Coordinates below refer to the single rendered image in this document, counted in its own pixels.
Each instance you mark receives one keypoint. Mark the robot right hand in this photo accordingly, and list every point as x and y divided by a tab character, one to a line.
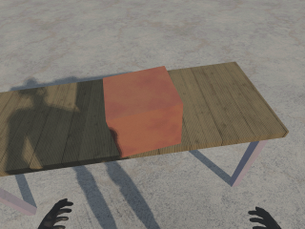
266	220

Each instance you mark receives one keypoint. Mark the table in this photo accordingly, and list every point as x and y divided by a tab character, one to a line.
63	126

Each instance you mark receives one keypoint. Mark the carton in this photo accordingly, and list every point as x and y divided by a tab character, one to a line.
143	111

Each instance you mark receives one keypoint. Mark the robot left hand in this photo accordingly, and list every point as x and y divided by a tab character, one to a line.
52	216

